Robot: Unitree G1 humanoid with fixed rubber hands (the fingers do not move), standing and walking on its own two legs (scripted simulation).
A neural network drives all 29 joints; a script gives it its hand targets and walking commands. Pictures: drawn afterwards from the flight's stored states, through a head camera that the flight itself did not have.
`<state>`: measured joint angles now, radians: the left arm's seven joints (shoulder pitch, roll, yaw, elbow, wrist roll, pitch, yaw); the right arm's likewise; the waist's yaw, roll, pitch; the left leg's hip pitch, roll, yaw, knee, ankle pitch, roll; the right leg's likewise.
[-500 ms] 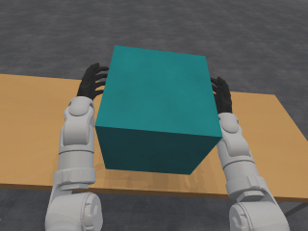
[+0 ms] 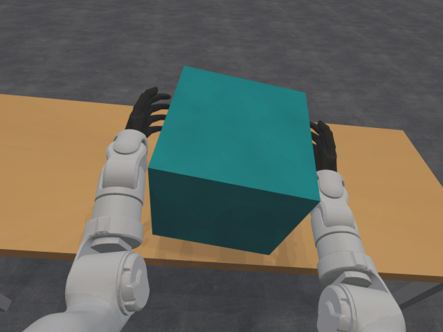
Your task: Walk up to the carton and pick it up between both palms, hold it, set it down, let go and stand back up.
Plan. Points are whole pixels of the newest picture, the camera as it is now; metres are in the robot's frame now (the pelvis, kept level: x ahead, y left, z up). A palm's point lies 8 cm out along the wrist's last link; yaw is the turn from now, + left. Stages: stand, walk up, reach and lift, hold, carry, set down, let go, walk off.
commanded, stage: set down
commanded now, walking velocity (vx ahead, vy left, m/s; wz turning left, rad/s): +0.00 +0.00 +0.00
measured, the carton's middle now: (228, 164) +0.41 -0.02 +0.09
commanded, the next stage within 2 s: none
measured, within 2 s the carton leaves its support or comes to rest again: rests again in 1.64 s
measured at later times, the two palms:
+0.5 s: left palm (155, 137) +0.44 +0.12 +0.12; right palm (325, 169) +0.38 -0.21 +0.11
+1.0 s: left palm (152, 142) +0.45 +0.13 +0.10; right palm (317, 181) +0.37 -0.20 +0.08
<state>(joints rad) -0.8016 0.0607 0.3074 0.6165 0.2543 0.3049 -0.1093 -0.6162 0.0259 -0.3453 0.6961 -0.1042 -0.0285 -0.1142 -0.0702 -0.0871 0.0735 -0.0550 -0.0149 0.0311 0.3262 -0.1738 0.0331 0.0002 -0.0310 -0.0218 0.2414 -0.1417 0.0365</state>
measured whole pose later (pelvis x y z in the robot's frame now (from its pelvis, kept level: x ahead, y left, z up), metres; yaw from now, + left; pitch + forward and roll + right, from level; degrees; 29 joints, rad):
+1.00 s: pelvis +0.01 +0.00 +0.00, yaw +0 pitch +1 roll -1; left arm -0.86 0.09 0.32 0.89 0.26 0.10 -0.13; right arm -0.59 0.10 -0.49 0.73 -0.25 -0.12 -0.11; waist -0.09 -0.08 0.06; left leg -0.16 -0.01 0.04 0.33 -0.18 0.03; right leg -0.09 -0.03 -0.06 0.21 -0.13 0.03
